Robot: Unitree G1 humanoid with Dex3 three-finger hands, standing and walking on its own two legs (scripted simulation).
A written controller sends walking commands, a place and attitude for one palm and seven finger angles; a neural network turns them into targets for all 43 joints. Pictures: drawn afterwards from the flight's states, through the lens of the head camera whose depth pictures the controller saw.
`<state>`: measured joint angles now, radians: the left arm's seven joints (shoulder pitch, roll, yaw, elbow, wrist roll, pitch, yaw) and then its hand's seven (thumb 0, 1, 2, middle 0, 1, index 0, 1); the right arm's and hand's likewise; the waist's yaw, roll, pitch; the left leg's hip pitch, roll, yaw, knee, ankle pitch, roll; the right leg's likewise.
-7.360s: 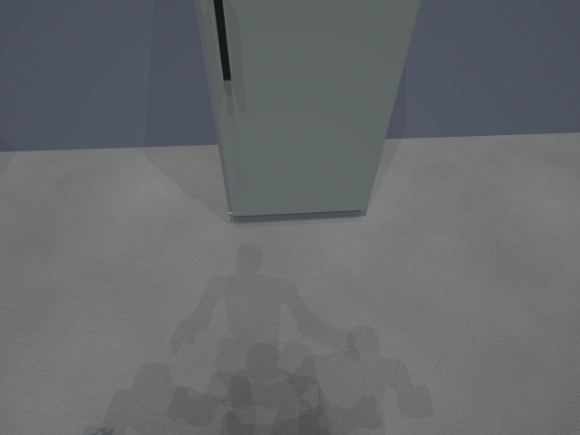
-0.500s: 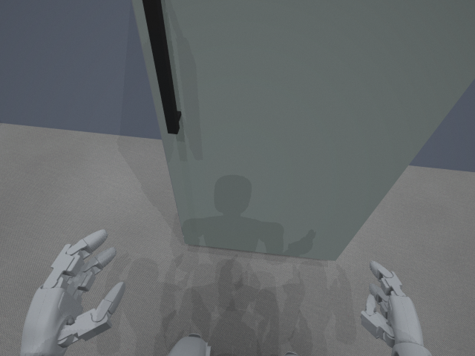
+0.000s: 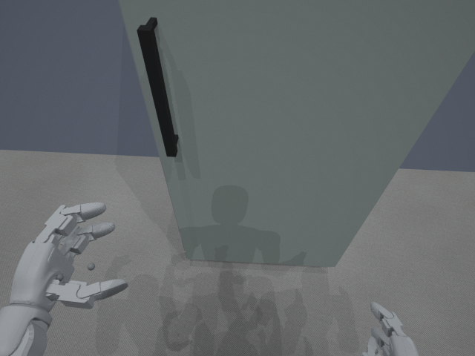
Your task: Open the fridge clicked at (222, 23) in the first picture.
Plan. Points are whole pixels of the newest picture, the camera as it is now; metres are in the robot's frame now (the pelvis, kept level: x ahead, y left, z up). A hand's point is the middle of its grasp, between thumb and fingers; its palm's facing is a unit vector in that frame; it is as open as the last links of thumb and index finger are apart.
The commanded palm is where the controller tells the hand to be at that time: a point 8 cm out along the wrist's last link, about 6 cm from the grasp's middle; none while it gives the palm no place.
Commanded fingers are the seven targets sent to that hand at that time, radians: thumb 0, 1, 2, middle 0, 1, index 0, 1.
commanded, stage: raise the hand to about handle height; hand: left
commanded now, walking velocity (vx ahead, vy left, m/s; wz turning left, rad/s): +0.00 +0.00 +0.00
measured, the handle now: (163, 96) +0.55 +0.19 +0.15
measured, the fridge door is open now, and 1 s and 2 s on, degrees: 0 0 0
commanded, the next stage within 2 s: move the hooked fingers beside the handle in 1.10 s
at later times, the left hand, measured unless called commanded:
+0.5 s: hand (56, 205) +0.27 +0.27 +0.16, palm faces +0.08 -0.99 -0.06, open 13.9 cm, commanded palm +0.24 +0.31 +0.17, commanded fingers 0.00 -0.50 0.30 -0.30 -1.20 -0.30 -1.20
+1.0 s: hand (66, 186) +0.29 +0.26 +0.18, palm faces +0.09 -0.99 -0.06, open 14.0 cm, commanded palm +0.26 +0.30 +0.18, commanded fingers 0.00 -0.50 0.30 -0.30 -1.20 -0.30 -1.20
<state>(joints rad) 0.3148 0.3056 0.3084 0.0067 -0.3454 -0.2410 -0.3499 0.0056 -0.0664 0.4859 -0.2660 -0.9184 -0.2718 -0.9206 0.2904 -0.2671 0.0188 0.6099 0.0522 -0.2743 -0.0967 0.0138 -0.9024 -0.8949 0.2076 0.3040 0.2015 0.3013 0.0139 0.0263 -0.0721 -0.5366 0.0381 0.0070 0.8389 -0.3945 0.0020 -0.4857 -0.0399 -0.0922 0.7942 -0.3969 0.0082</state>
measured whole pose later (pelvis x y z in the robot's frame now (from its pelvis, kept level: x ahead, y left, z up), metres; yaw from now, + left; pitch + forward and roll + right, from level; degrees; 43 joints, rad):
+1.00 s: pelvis +0.01 -0.02 +0.03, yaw +0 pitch -1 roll +0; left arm -0.05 0.41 0.46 0.18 -0.34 0.02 -0.42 -0.01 -0.50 0.30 -0.30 -1.20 -0.30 -1.20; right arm 0.26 -0.27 0.06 0.62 0.07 -0.25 -0.13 0.01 -0.90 -0.90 0.21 0.30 0.20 0.30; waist 0.04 0.04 -0.03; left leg -0.25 0.04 0.02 0.56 -0.29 -0.02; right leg -0.23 -0.03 -0.09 0.55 -0.31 -0.01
